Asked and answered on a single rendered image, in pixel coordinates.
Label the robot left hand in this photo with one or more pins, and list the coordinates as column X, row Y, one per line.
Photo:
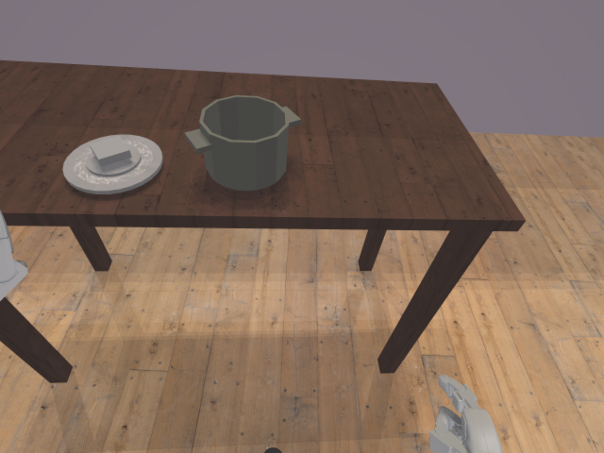
column 11, row 271

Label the knob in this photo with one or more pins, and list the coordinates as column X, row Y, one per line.
column 110, row 151

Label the lid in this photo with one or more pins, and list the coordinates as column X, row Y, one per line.
column 83, row 171

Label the pot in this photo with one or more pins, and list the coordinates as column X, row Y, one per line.
column 245, row 141

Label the robot right hand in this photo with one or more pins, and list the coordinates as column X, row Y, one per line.
column 474, row 432

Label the table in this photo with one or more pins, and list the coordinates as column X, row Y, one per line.
column 369, row 154

